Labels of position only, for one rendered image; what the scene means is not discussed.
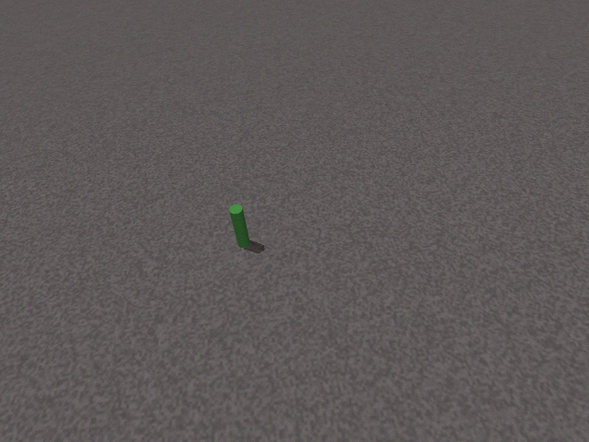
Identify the can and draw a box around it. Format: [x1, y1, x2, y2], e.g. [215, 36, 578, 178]
[229, 204, 250, 248]

